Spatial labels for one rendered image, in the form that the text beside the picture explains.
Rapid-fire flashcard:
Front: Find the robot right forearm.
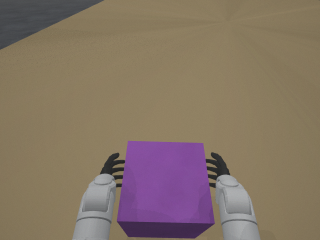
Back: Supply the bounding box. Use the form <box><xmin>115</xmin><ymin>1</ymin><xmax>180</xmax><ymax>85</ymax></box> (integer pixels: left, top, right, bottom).
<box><xmin>215</xmin><ymin>174</ymin><xmax>261</xmax><ymax>240</ymax></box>

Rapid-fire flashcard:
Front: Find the robot left hand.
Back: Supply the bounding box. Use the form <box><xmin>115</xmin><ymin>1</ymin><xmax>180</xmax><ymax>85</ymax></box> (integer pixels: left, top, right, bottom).
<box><xmin>100</xmin><ymin>153</ymin><xmax>125</xmax><ymax>188</ymax></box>

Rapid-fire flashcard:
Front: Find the carton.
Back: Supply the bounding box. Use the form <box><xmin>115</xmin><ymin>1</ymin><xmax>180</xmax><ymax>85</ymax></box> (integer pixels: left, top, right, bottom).
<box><xmin>117</xmin><ymin>141</ymin><xmax>215</xmax><ymax>239</ymax></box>

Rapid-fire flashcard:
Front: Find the robot right hand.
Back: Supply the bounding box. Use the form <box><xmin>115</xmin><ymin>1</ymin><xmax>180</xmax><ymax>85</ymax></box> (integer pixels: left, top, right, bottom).
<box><xmin>205</xmin><ymin>152</ymin><xmax>230</xmax><ymax>188</ymax></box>

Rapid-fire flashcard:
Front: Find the robot left forearm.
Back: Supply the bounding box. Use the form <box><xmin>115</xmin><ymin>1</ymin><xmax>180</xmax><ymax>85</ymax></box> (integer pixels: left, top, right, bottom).
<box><xmin>72</xmin><ymin>173</ymin><xmax>117</xmax><ymax>240</ymax></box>

